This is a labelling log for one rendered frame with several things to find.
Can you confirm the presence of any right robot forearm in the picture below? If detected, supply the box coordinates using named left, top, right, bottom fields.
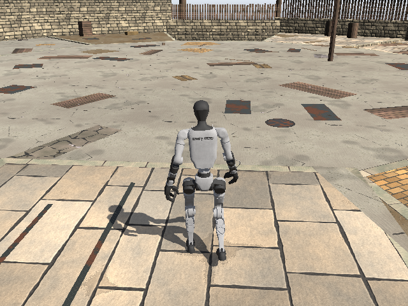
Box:
left=226, top=151, right=237, bottom=174

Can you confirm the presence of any left robot forearm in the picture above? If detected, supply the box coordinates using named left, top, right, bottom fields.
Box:
left=166, top=155, right=179, bottom=186

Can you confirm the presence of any right robot thigh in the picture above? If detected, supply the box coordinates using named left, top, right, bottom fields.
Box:
left=213, top=177, right=226, bottom=219

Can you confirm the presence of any right robot hand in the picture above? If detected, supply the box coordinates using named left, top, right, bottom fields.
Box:
left=224, top=171, right=238, bottom=184

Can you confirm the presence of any left robot upper arm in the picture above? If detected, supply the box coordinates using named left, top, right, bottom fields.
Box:
left=173, top=129, right=189, bottom=165

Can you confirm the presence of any left robot foot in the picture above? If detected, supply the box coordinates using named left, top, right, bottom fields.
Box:
left=186, top=239, right=195, bottom=254

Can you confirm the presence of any left robot hand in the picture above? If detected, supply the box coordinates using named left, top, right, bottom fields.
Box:
left=164, top=185, right=179, bottom=202

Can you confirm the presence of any right robot upper arm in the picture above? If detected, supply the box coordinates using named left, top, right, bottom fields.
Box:
left=215, top=127, right=233, bottom=161

